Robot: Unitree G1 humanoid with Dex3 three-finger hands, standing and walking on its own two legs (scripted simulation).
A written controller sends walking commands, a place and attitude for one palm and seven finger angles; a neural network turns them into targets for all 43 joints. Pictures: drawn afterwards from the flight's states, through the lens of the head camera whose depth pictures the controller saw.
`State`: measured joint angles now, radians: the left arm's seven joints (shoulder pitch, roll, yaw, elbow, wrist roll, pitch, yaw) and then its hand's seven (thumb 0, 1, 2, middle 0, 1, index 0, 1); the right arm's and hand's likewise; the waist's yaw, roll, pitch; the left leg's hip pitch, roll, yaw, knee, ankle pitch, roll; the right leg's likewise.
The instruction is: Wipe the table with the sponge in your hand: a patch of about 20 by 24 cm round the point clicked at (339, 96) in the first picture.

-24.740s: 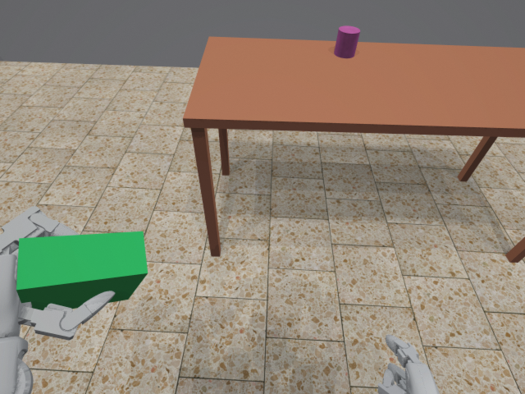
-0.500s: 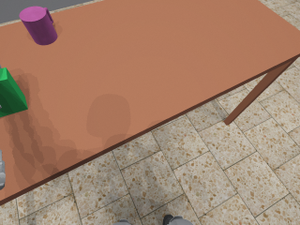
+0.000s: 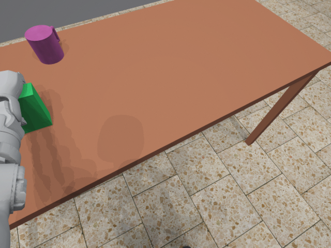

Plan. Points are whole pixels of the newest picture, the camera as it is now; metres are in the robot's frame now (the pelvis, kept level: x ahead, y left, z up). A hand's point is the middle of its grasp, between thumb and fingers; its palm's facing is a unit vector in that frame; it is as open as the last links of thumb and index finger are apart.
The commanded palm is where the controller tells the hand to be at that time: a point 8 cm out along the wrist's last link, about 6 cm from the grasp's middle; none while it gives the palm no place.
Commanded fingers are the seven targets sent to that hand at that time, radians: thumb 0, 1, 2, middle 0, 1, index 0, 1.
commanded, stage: wipe back along the middle lane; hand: left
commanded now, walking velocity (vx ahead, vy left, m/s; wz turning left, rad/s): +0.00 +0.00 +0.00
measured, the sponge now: (18, 117) +0.43 +0.37 +0.02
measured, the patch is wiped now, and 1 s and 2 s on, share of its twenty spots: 0.25 0.35 0.40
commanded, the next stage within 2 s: slide across to the third lane in 1.72 s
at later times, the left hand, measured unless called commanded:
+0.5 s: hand (23, 110) +0.43 +0.34 +0.06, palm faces -0.09 +0.02 -1.00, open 9.4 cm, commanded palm +0.41 +0.32 +0.10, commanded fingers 0.00 0.10 1.30 -1.20 -1.60 -1.20 -1.60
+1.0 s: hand (27, 122) +0.39 +0.32 +0.06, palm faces -0.05 +0.03 -1.00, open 9.4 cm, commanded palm +0.35 +0.30 +0.09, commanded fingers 0.00 0.10 1.30 -1.20 -1.60 -1.20 -1.60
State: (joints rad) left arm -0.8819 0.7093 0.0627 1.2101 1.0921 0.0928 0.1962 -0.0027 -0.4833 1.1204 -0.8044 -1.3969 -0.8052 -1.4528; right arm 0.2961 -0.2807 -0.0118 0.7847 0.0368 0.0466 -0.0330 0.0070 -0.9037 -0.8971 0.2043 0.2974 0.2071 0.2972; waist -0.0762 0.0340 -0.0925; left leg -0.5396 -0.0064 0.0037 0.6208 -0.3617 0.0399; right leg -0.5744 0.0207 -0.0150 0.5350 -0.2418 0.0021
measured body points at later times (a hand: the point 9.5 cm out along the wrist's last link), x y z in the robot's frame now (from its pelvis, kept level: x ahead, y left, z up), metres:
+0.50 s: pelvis +0.00 +0.00 +0.00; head +0.07 +0.00 +0.45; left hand +0.43 +0.33 +0.11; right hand +0.03 -0.28 -0.13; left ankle -0.05 +0.09 -0.73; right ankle +0.00 -0.13 -0.73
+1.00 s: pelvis +0.00 +0.00 +0.01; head +0.04 -0.01 +0.45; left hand +0.39 +0.32 +0.11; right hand +0.11 -0.26 -0.12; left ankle -0.05 +0.09 -0.73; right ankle +0.00 -0.13 -0.73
